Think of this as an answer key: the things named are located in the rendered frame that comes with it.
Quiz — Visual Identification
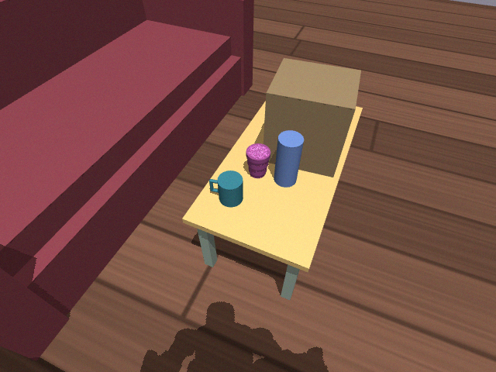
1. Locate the sofa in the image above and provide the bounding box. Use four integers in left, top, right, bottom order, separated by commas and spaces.
0, 0, 254, 361

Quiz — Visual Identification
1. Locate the coffee table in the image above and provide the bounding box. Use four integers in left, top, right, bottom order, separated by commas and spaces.
182, 101, 363, 300

